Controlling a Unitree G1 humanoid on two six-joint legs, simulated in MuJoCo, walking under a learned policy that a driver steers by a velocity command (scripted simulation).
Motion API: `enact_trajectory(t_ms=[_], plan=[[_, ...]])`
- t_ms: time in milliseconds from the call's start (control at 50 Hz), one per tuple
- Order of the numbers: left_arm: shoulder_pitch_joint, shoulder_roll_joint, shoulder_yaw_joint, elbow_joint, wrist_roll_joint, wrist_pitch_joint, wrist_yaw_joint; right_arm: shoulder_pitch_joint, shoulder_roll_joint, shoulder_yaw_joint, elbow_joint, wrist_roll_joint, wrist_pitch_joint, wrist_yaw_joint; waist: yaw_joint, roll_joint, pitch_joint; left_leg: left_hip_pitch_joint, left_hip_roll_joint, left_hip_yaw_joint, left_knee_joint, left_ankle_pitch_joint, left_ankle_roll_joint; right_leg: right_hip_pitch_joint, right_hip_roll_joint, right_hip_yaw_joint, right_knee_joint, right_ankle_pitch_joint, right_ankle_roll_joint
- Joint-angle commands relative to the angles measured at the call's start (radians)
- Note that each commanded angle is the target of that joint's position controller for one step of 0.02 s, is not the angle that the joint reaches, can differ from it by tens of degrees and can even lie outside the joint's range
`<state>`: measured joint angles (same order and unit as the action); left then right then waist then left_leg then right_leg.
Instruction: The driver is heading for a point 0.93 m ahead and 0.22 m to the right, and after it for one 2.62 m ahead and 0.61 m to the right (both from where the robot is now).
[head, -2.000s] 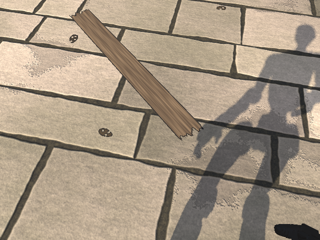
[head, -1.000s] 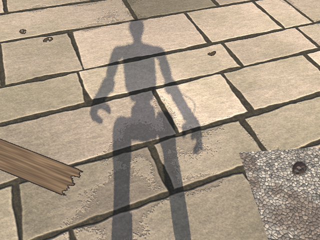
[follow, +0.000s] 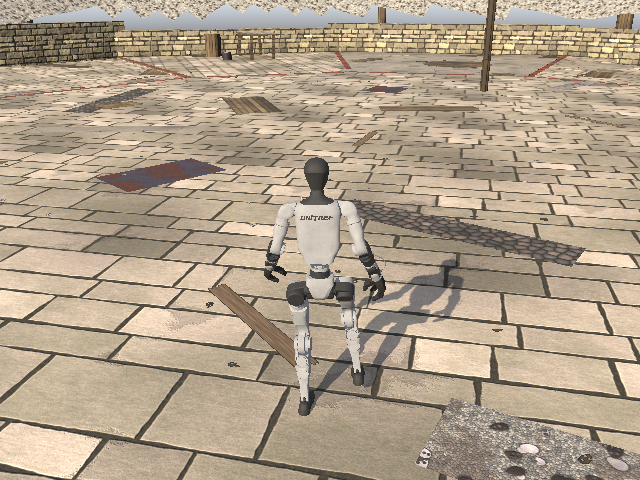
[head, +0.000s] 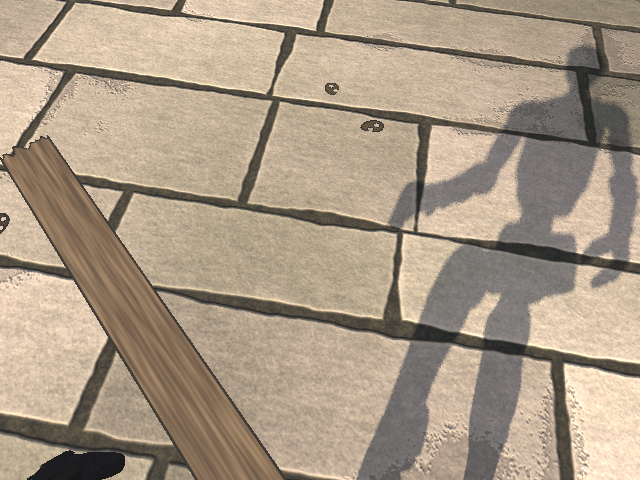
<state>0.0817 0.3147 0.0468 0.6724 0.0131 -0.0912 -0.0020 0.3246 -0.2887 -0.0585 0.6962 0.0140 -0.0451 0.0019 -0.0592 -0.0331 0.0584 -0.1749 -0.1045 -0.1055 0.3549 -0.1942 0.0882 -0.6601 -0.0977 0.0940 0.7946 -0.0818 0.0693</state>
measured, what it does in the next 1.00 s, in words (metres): walks ahead, turning right: right foot, then left foot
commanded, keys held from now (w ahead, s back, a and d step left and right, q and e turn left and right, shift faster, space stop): w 0.10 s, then w+e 0.90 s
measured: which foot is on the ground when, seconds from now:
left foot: down 0.00-0.20, up 0.22-0.66, down 0.68-1.00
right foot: up 0.00-0.16, down 0.18-0.68, up 0.70-1.00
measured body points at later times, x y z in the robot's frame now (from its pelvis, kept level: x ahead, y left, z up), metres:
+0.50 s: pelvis +0.28 -0.07 +0.00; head +0.32 -0.08 +0.45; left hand +0.31 +0.21 -0.11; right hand +0.49 -0.32 -0.08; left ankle +0.42 +0.10 -0.70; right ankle +0.25 -0.15 -0.75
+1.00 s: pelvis +0.54 -0.06 +0.00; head +0.57 -0.07 +0.45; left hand +0.82 +0.12 -0.09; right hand +0.47 -0.35 -0.12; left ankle +0.52 +0.06 -0.75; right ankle +0.62 -0.26 -0.69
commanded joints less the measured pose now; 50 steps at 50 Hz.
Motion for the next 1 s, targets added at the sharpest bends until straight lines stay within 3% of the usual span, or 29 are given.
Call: enact_trajectory(t_ms=[20,100,140,160,180,200,220,240,260,280,300,340,380,480,580,620,640,660,680,700,720,740,760,780,800,860,920,1000], plan=[[-0.080,0.040,0.001,-0.065,-0.010,-0.016,-0.013,-0.013,-0.176,-0.048,-0.055,0.005,-0.012,-0.016,-0.009,0.112,-0.048,-0.090,0.193,-0.138,-0.118,0.109,0.138,0.157,0.064,-0.056,-0.182,0.184,0.012],[-0.110,0.081,0.015,-0.075,-0.019,-0.031,-0.032,0.045,-0.162,-0.042,-0.014,0.008,-0.009,-0.015,-0.020,0.132,-0.035,0.026,0.264,-0.218,-0.045,0.071,0.121,0.168,0.063,-0.028,-0.274,0.148,-0.034],[-0.066,0.098,0.023,-0.066,-0.022,-0.033,-0.035,0.036,-0.168,-0.046,-0.005,0.001,-0.004,-0.013,0.005,0.164,-0.030,0.089,0.299,-0.231,-0.007,0.149,0.106,0.185,0.063,-0.049,-0.286,0.057,-0.074],[-0.014,0.108,0.031,-0.052,-0.020,-0.034,-0.032,0.024,-0.164,-0.044,-0.005,0.001,-0.001,-0.012,0.037,0.166,-0.044,0.103,0.286,-0.212,0.048,0.260,0.090,0.250,0.078,-0.077,-0.314,0.030,-0.101],[0.086,0.136,0.047,-0.023,-0.014,-0.035,-0.027,0.026,-0.137,-0.033,-0.005,-0.005,0.001,-0.010,0.082,0.141,-0.111,0.103,0.233,-0.161,0.191,0.400,0.066,0.388,0.082,-0.085,-0.325,0.037,-0.137],[0.229,0.188,0.058,-0.006,-0.004,-0.037,-0.026,0.063,-0.096,-0.014,-0.021,-0.022,0.002,-0.013,0.122,0.029,-0.268,-0.016,0.172,-0.096,0.468,0.278,0.029,0.650,-0.059,0.093,-0.289,0.077,-0.217],[0.313,0.267,0.082,0.030,-0.006,-0.026,-0.036,0.181,-0.045,0.001,-0.031,-0.001,-0.012,-0.013,0.087,-0.282,-0.363,-0.377,0.016,0.017,0.814,-0.197,-0.065,0.949,-0.240,0.564,-0.421,-0.159,-0.386],[0.318,0.176,0.058,0.031,-0.040,-0.024,-0.047,0.130,-0.118,-0.006,-0.032,0.003,-0.023,-0.012,0.114,-0.214,-0.316,-0.536,0.048,-0.045,0.914,-0.347,-0.068,0.964,-0.258,0.735,-0.527,-0.400,-0.385],[0.259,0.124,0.043,0.019,-0.040,-0.020,-0.045,-0.001,-0.167,-0.020,-0.054,0.012,-0.031,-0.010,0.132,-0.107,-0.174,-0.591,0.097,-0.040,0.929,-0.264,-0.061,0.857,-0.225,0.611,-0.534,-0.392,-0.343],[0.224,0.116,0.038,0.006,-0.024,-0.012,-0.041,-0.078,-0.154,-0.015,-0.073,0.001,-0.040,-0.010,0.129,-0.023,-0.117,-0.575,0.123,-0.015,0.899,-0.204,-0.058,0.755,-0.179,0.503,-0.536,-0.282,-0.323],[0.203,0.109,0.035,0.005,-0.020,-0.007,-0.038,-0.118,-0.139,-0.014,-0.089,-0.016,-0.051,-0.008,0.112,0.004,-0.065,-0.571,0.148,-0.006,0.828,-0.160,-0.064,0.679,-0.146,0.432,-0.544,-0.156,-0.324],[0.197,0.089,0.027,0.003,-0.015,-0.004,-0.028,-0.107,-0.112,-0.014,-0.092,-0.030,-0.058,-0.004,0.077,-0.043,-0.082,-0.485,0.169,0.002,0.711,-0.109,-0.079,0.625,-0.082,0.341,-0.565,-0.008,-0.313],[0.212,0.096,0.029,0.012,-0.026,-0.002,-0.018,-0.110,-0.089,-0.007,-0.092,-0.032,-0.055,-0.002,0.069,-0.060,-0.088,-0.462,0.162,0.026,0.612,-0.118,-0.107,0.594,-0.070,0.295,-0.577,0.077,-0.329],[0.265,0.147,0.048,0.040,-0.036,0.019,0.011,-0.276,-0.048,0.012,-0.121,-0.022,-0.060,0.005,0.116,-0.052,-0.048,-0.373,0.119,0.043,0.295,0.134,-0.149,0.482,-0.024,0.214,-0.585,0.089,-0.295],[0.329,0.140,0.050,0.063,-0.046,0.042,0.022,-0.377,-0.075,0.001,-0.142,-0.007,-0.076,0.019,0.136,-0.061,-0.045,-0.262,0.078,0.019,0.144,0.209,-0.137,0.494,-0.035,0.283,-0.517,0.016,-0.261],[0.315,0.145,0.055,0.060,-0.045,0.049,0.024,-0.351,-0.099,-0.011,-0.138,-0.003,-0.082,0.018,0.108,-0.084,-0.046,-0.200,0.082,0.014,0.111,0.154,-0.113,0.515,-0.049,0.329,-0.473,0.014,-0.244],[0.298,0.136,0.054,0.056,-0.045,0.052,0.024,-0.296,-0.112,-0.021,-0.123,-0.002,-0.085,0.014,0.073,-0.087,-0.061,-0.118,0.087,0.023,0.075,0.150,-0.091,0.504,-0.035,0.328,-0.428,0.036,-0.228],[0.286,0.110,0.046,0.047,-0.040,0.051,0.021,-0.207,-0.138,-0.036,-0.103,-0.009,-0.087,0.006,0.026,-0.079,-0.115,0.028,0.114,0.020,0.052,0.139,-0.060,0.469,0.009,0.299,-0.328,0.078,-0.200],[0.271,0.056,0.026,0.025,-0.025,0.047,0.017,-0.057,-0.189,-0.052,-0.089,-0.023,-0.086,-0.005,-0.043,0.006,-0.244,0.264,0.267,-0.116,0.074,0.075,0.005,0.361,0.063,0.228,-0.075,-0.020,-0.166],[0.401,-0.022,0.002,-0.001,-0.040,0.037,0.018,0.031,-0.266,-0.071,-0.060,-0.032,-0.070,-0.005,0.000,0.284,-0.372,0.558,0.493,-0.513,0.020,-0.081,0.159,0.049,0.202,0.087,0.230,-0.457,-0.104],[0.414,0.068,0.015,0.008,-0.058,0.035,0.021,0.035,-0.199,-0.060,-0.049,-0.013,-0.062,0.004,-0.003,0.291,-0.324,0.523,0.535,-0.678,-0.044,-0.305,0.182,-0.102,0.125,0.078,0.391,-0.505,-0.091],[0.322,0.130,0.034,0.009,-0.057,0.040,0.021,-0.011,-0.129,-0.042,-0.057,-0.009,-0.061,0.003,-0.021,0.182,-0.188,0.404,0.481,-0.538,-0.066,-0.302,0.140,-0.134,0.086,0.080,0.443,-0.412,-0.083],[0.267,0.130,0.038,0.001,-0.046,0.046,0.022,-0.058,-0.104,-0.032,-0.057,-0.015,-0.058,0.003,-0.007,0.122,-0.113,0.294,0.434,-0.394,-0.081,-0.173,0.111,-0.111,0.055,0.051,0.437,-0.337,-0.074],[0.234,0.117,0.040,-0.009,-0.035,0.048,0.019,-0.090,-0.079,-0.024,-0.048,-0.019,-0.057,0.005,0.010,0.114,-0.065,0.211,0.394,-0.300,-0.104,-0.063,0.100,-0.093,0.033,0.044,0.403,-0.287,-0.067],[0.225,0.101,0.041,-0.016,-0.036,0.052,0.012,-0.107,-0.067,-0.019,-0.041,-0.027,-0.058,0.005,0.030,0.135,-0.044,0.150,0.363,-0.221,-0.128,0.009,0.087,-0.059,0.008,0.040,0.378,-0.254,-0.066],[0.202,0.045,0.029,-0.040,-0.040,0.065,-0.001,-0.110,-0.083,-0.029,-0.014,-0.019,-0.070,0.005,0.045,0.140,-0.029,0.079,0.347,-0.088,-0.188,0.129,0.101,-0.037,-0.015,0.008,0.319,-0.198,-0.053],[0.142,0.030,0.021,-0.070,-0.034,0.064,-0.010,-0.104,-0.123,-0.041,0.013,-0.018,-0.072,0.002,0.040,0.106,-0.022,0.091,0.354,0.009,-0.209,0.238,0.114,-0.063,-0.025,0.002,0.191,-0.084,-0.041],[0.022,0.016,0.008,-0.101,-0.035,0.049,-0.036,-0.080,-0.159,-0.045,0.042,-0.012,-0.062,-0.003,-0.001,0.080,-0.002,0.105,0.331,0.144,-0.208,0.295,0.082,-0.001,-0.004,-0.057,-0.034,0.106,-0.062]])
